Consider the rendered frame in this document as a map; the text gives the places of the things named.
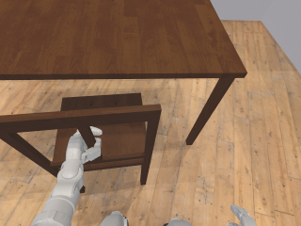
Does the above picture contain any robot left hand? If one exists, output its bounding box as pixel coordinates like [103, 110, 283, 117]
[65, 126, 103, 164]

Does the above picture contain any left robot thigh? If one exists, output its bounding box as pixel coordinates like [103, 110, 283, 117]
[100, 214, 128, 226]

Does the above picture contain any robot left shin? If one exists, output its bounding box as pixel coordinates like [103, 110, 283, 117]
[111, 211, 121, 215]

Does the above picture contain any table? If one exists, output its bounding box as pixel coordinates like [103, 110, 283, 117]
[0, 0, 247, 145]

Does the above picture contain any chair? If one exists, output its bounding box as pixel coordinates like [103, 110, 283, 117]
[0, 92, 162, 193]

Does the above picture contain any left robot forearm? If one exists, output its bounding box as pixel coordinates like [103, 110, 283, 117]
[30, 158, 85, 226]

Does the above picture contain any robot right hand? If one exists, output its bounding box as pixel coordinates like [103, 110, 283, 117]
[228, 204, 258, 226]

